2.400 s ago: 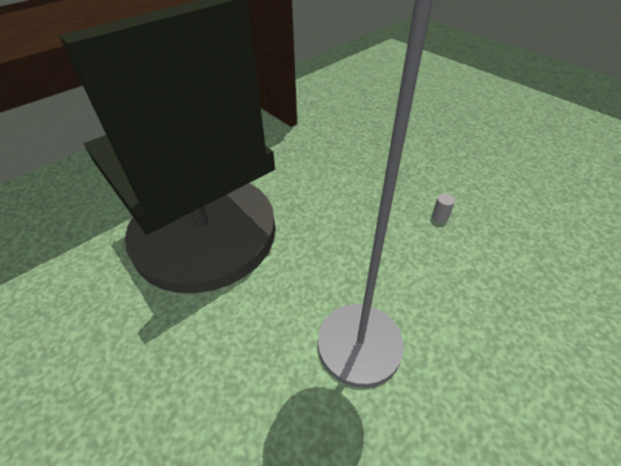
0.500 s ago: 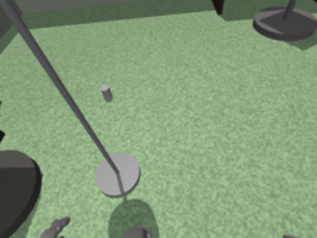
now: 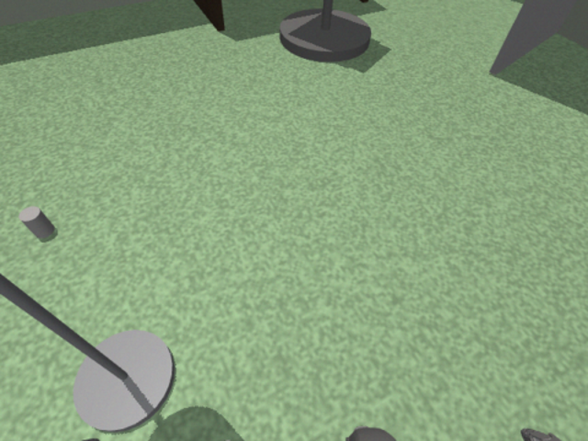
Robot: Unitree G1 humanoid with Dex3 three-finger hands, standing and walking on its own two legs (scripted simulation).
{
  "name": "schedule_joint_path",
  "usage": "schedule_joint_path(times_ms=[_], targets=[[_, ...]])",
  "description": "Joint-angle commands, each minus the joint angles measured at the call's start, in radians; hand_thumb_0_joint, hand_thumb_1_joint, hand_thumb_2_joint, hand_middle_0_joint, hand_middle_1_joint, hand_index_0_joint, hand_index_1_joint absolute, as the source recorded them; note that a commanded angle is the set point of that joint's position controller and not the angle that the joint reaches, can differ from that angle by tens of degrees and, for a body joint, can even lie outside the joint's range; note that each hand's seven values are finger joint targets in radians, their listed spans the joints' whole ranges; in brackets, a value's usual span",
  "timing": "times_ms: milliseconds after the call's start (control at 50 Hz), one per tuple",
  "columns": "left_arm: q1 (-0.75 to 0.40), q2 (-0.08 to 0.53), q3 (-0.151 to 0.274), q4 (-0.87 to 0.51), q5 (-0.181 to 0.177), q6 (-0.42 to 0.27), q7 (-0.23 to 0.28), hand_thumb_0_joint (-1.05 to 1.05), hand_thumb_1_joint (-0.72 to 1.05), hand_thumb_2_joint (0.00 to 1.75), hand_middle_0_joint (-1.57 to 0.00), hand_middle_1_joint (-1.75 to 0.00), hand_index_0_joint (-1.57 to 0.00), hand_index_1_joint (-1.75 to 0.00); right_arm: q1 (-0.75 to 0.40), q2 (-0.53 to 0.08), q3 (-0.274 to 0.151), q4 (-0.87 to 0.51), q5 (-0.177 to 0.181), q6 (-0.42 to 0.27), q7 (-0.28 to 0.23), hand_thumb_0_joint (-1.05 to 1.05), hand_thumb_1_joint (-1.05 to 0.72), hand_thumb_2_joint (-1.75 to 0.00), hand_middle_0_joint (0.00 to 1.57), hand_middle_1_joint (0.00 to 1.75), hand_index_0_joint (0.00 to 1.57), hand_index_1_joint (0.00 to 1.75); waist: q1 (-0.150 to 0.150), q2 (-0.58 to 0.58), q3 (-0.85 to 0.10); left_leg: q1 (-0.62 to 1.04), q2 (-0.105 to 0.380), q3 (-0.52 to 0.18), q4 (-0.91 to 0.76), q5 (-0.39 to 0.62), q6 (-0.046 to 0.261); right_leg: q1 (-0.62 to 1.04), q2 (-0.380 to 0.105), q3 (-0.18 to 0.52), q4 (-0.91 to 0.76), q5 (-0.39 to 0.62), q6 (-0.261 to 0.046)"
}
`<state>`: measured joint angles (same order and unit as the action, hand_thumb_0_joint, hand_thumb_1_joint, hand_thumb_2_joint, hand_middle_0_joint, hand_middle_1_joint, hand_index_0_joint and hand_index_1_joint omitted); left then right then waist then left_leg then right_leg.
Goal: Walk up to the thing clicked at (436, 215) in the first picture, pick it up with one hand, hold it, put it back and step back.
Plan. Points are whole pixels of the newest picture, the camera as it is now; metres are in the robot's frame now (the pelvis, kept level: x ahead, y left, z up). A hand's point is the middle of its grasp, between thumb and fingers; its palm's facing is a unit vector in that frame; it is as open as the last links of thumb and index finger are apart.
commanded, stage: walk up
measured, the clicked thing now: (37, 222) +0.99 +0.99 -0.71
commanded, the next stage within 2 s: none
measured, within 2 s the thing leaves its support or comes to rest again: neither
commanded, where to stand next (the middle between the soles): +0.10 -0.03 m, yaw -30 degrees
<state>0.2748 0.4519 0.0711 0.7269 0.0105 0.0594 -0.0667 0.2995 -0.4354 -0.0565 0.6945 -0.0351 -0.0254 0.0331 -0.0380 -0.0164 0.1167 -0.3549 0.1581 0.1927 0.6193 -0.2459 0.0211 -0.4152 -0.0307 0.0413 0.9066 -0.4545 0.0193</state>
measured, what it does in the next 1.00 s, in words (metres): steps on the spot, turning right: right foot, then left foot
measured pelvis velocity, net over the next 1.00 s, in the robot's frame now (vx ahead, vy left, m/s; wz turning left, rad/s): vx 0.01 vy -0.01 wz -0.48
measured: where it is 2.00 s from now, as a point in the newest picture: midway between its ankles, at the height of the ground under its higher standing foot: outside the picture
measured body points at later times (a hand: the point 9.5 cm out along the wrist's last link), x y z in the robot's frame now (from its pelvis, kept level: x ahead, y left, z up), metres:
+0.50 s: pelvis +0.01 +0.00 -0.02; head +0.05 +0.01 +0.43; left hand +0.20 +0.29 -0.13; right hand +0.00 -0.32 -0.12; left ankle +0.08 +0.09 -0.73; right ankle -0.02 -0.14 -0.68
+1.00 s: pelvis +0.01 -0.01 -0.02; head +0.03 -0.02 +0.43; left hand +0.23 +0.23 -0.13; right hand -0.06 -0.32 -0.14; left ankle +0.09 +0.11 -0.73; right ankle -0.01 -0.14 -0.73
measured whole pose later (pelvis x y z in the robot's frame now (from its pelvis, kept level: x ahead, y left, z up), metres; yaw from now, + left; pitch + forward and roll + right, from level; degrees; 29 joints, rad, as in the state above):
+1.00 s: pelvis +0.01 -0.01 -0.02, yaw -27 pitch -2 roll +1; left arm 0.22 0.38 0.02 0.87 0.01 -0.01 0.00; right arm 0.23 -0.39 -0.02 0.88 -0.02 -0.02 0.02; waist -0.01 -0.01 0.10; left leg -0.35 0.05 0.04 0.77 -0.37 -0.02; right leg -0.41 0.03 0.10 0.81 -0.39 -0.01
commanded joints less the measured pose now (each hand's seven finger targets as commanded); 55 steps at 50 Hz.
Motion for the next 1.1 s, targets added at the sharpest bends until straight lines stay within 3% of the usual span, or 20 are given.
schedule_joint_path(times_ms=[0,60,100,180,280,320,340,360,380,500,640,660,680,700,720,900,940,960,1040,1080], targets=[[0.062,0.144,0.057,-0.056,0.004,-0.053,0.028,0.0,0.9,0.9,-0.2,-0.3,-0.2,-0.3,-0.003,-0.282,-0.107,-0.088,0.006,-0.005,-0.015,0.0,-0.9,-0.9,0.2,0.3,0.2,0.3,-0.005,0.239,-0.163,0.088,0.216,-0.189,-0.173,-0.076,0.167,0.075,0.037,-0.113,-0.172,0.014,-0.024],[0.177,0.177,0.091,-0.007,0.018,-0.073,0.045,0.0,0.9,0.9,-0.2,-0.3,-0.2,-0.3,-0.01,-0.215,-0.084,-0.093,0.014,0.016,-0.01,0.0,-0.9,-0.9,0.2,0.3,0.2,0.3,0.074,0.069,-0.177,-0.089,0.124,-0.073,0.124,-0.153,0.08,0.316,0.059,-0.055,-0.432,0.065,-0.071],[0.123,0.326,0.115,-0.065,0.034,-0.087,0.061,0.0,0.9,0.9,-0.2,-0.3,-0.2,-0.3,-0.105,-0.155,-0.057,-0.134,0.038,0.02,-0.02,0.0,-0.9,-0.9,0.2,0.3,0.2,0.3,0.101,-0.2,-0.046,-0.399,-0.097,-0.124,0.445,-0.349,-0.039,0.218,-0.274,0.644,-0.614,-0.052,-0.287],[0.0,0.243,0.084,-0.068,0.011,-0.092,0.078,0.0,0.9,0.9,-0.2,-0.3,-0.2,-0.3,0.0,-0.195,-0.063,-0.023,0.039,-0.003,-0.028,0.0,-0.9,-0.9,0.2,0.3,0.2,0.3,0.025,-0.164,-0.086,-0.243,-0.059,-0.2,0.412,-0.198,-0.012,0.166,-0.145,0.359,-0.449,0.2,-0.237],[0.03,0.223,0.063,-0.06,0.011,-0.098,0.084,0.0,0.9,0.9,-0.2,-0.3,-0.2,-0.3,-0.015,-0.175,-0.058,-0.017,0.022,-0.012,-0.029,0.0,-0.9,-0.9,0.2,0.3,0.2,0.3,0.033,-0.152,-0.084,-0.092,-0.12,-0.175,0.249,-0.215,0.016,0.074,-0.128,0.359,-0.341,0.485,-0.238],[-0.028,0.215,0.05,-0.072,-0.001,-0.09,0.087,0.0,0.9,0.9,-0.2,-0.3,-0.2,-0.3,0.078,-0.169,-0.066,0.008,0.018,-0.023,-0.035,0.0,-0.9,-0.9,0.2,0.3,0.2,0.3,-0.032,-0.128,-0.118,0.11,-0.15,-0.159,0.046,-0.093,0.032,-0.032,-0.097,0.302,-0.229,0.525,-0.197],[-0.031,0.155,0.035,-0.084,-0.011,-0.085,0.089,0.0,0.9,0.9,-0.2,-0.3,-0.2,-0.3,0.121,-0.199,-0.079,0.019,0.003,-0.031,-0.04,0.0,-0.9,-0.9,0.2,0.3,0.2,0.3,-0.048,-0.016,-0.133,0.188,-0.08,-0.29,-0.088,-0.064,0.041,-0.098,-0.028,0.24,-0.104,0.433,-0.131],[-0.005,0.087,0.016,-0.091,-0.02,-0.083,0.091,0.0,0.9,0.9,-0.2,-0.3,-0.2,-0.3,0.1,-0.29,-0.103,0.006,-0.008,-0.035,-0.043,0.0,-0.9,-0.9,0.2,0.3,0.2,0.3,-0.031,0.222,-0.12,0.243,0.15,-0.634,-0.239,-0.05,0.096,-0.235,0.139,0.117,0.104,0.147,-0.047],[0.034,0.168,0.03,-0.063,-0.012,-0.079,0.11,0.0,0.9,0.9,-0.2,-0.3,-0.2,-0.3,0.056,-0.333,-0.115,-0.005,0.015,-0.034,-0.037,0.0,-0.9,-0.9,0.2,0.3,0.2,0.3,-0.016,0.223,-0.151,0.204,0.321,-0.779,-0.281,-0.021,0.21,-0.219,0.122,0.104,0.224,-0.126,-0.036],[0.049,0.161,0.045,0.02,-0.008,-0.084,0.069,0.0,0.9,0.9,-0.2,-0.3,-0.2,-0.3,-0.045,-0.245,-0.08,-0.001,0.007,-0.032,-0.034,0.0,-0.9,-0.9,0.2,0.3,0.2,0.3,0.022,0.198,-0.048,0.056,0.126,-0.369,-0.233,-0.055,0.178,-0.111,0.04,0.027,0.126,0.007,-0.038],[0.081,0.124,0.049,0.052,0.01,-0.105,0.071,0.0,0.9,0.9,-0.2,-0.3,-0.2,-0.3,-0.04,-0.224,-0.066,-0.011,0.012,0.004,-0.02,0.0,-0.9,-0.9,0.2,0.3,0.2,0.3,0.047,0.174,-0.141,0.032,0.109,-0.225,-0.005,0.127,0.138,0.183,0.094,-0.105,-0.335,0.147,-0.05],[0.097,0.148,0.059,0.059,0.016,-0.113,0.08,0.0,0.9,0.9,-0.2,-0.3,-0.2,-0.3,-0.023,-0.18,-0.049,-0.01,0.017,0.009,-0.02,0.0,-0.9,-0.9,0.2,0.3,0.2,0.3,0.064,0.116,-0.154,-0.025,0.08,-0.185,0.106,0.127,0.101,0.265,0.086,-0.053,-0.387,0.161,-0.069],[0.098,0.213,0.077,0.05,0.027,-0.121,0.087,0.0,0.9,0.9,-0.2,-0.3,-0.2,-0.3,-0.008,-0.123,-0.033,-0.021,0.022,0.01,-0.021,0.0,-0.9,-0.9,0.2,0.3,0.2,0.3,0.061,-0.058,-0.157,-0.176,0.006,-0.131,0.278,0.015,0.039,0.344,-0.05,0.223,-0.442,0.184,-0.122],[0.056,0.263,0.076,0.021,0.025,-0.127,0.094,0.0,0.9,0.9,-0.2,-0.3,-0.2,-0.3,-0.062,-0.101,-0.023,-0.04,0.027,0.016,-0.026,0.0,-0.9,-0.9,0.2,0.3,0.2,0.3,0.061,-0.148,-0.109,-0.279,-0.093,-0.144,0.341,-0.303,-0.008,0.253,-0.278,0.579,-0.51,0.206,-0.256],[0.034,0.286,0.075,0.02,0.02,-0.125,0.095,0.0,0.9,0.9,-0.2,-0.3,-0.2,-0.3,-0.09,-0.171,-0.049,-0.02,0.019,0.02,-0.042,0.0,-0.9,-0.9,0.2,0.3,0.2,0.3,0.068,-0.1,-0.094,-0.191,-0.048,-0.233,0.417,-0.38,-0.007,0.135,-0.325,0.595,-0.474,0.275,-0.336],[-0.085,0.169,0.019,0.041,0.002,-0.105,0.089,0.0,0.9,0.9,-0.2,-0.3,-0.2,-0.3,0.028,-0.157,-0.039,0.131,0.021,-0.018,-0.039,0.0,-0.9,-0.9,0.2,0.3,0.2,0.3,-0.013,-0.102,-0.157,0.157,-0.111,-0.179,-0.026,-0.049,0.016,-0.008,-0.077,0.238,-0.275,0.397,-0.161],[-0.068,0.112,0.003,0.061,-0.015,-0.1,0.091,0.0,0.9,0.9,-0.2,-0.3,-0.2,-0.3,-0.045,-0.262,-0.053,0.119,0.017,-0.032,-0.042,0.0,-0.9,-0.9,0.2,0.3,0.2,0.3,0.012,0.136,-0.155,0.109,0.15,-0.546,-0.193,-0.091,0.145,-0.05,0.078,0.101,-0.096,0.185,-0.059],[-0.052,0.162,0.02,0.094,-0.005,-0.099,0.098,0.0,0.9,0.9,-0.2,-0.3,-0.2,-0.3,-0.116,-0.271,-0.056,0.11,0.023,-0.029,-0.035,0.0,-0.9,-0.9,0.2,0.3,0.2,0.3,0.041,0.145,-0.12,0.014,0.224,-0.565,-0.189,-0.097,0.206,0.038,0.062,0.03,-0.062,-0.022,-0.05],[-0.069,0.177,0.025,0.127,0.0,-0.12,0.082,0.0,0.9,0.9,-0.2,-0.3,-0.2,-0.3,-0.145,-0.182,-0.016,0.135,0.024,-0.017,-0.03,0.0,-0.9,-0.9,0.2,0.3,0.2,0.3,0.045,0.034,-0.076,-0.095,-0.039,-0.248,-0.014,-0.138,0.025,0.131,-0.041,0.279,-0.379,0.146,-0.125],[-0.114,0.191,0.016,0.138,-0.002,-0.115,0.078,0.0,0.9,0.9,-0.2,-0.3,-0.2,-0.3,-0.119,-0.165,-0.014,0.169,0.026,-0.012,-0.03,0.0,-0.9,-0.9,0.2,0.3,0.2,0.3,0.012,0.028,-0.078,0.026,-0.07,-0.218,-0.018,-0.232,0.012,0.008,-0.094,0.355,-0.421,0.034,-0.154]])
